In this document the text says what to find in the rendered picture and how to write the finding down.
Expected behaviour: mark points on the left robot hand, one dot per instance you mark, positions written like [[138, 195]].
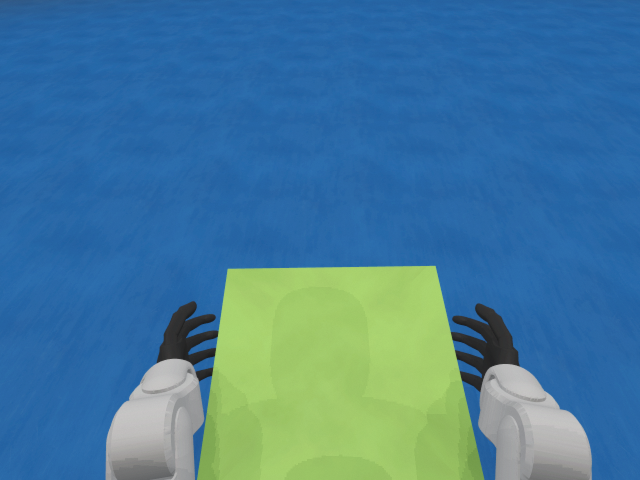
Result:
[[177, 346]]

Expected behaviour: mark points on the robot right forearm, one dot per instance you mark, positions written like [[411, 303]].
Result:
[[534, 438]]

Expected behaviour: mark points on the right robot hand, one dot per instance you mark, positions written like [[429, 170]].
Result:
[[498, 349]]

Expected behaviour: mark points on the carton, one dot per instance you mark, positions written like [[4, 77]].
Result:
[[336, 373]]

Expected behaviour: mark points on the robot left forearm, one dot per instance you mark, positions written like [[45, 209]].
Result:
[[151, 435]]

